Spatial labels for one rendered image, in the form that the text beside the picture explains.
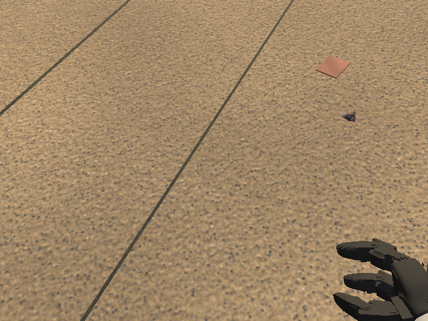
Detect robot right hand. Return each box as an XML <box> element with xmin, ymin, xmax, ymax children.
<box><xmin>333</xmin><ymin>238</ymin><xmax>428</xmax><ymax>321</ymax></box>

